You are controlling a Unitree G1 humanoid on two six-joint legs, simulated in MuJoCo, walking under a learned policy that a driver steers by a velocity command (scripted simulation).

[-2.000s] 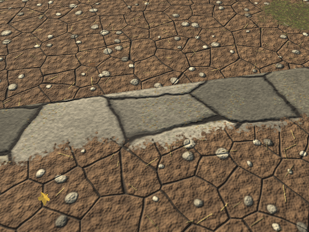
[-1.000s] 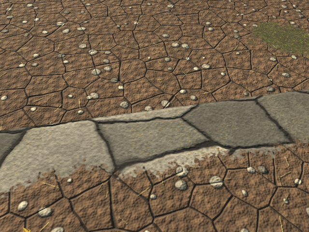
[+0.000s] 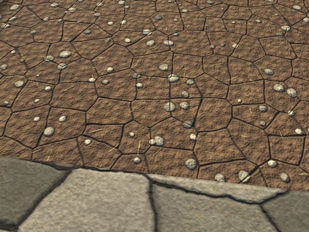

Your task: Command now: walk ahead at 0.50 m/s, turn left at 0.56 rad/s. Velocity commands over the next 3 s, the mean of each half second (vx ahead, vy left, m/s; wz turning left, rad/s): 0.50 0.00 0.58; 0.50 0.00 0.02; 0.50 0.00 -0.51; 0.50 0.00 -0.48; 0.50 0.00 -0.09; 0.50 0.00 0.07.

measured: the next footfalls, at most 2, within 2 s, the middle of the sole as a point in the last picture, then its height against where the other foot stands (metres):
left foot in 0.02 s outside the picture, level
right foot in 0.56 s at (172, 210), level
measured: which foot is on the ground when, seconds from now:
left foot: up 0.00-0.00, down 0.02-0.58, up 0.60-1.00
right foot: down 0.00-0.00, up 0.02-0.54, down 0.56-1.00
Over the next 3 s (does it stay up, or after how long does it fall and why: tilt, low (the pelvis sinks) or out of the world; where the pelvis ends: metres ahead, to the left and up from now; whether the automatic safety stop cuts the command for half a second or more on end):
stays up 1.55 -0.09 0.02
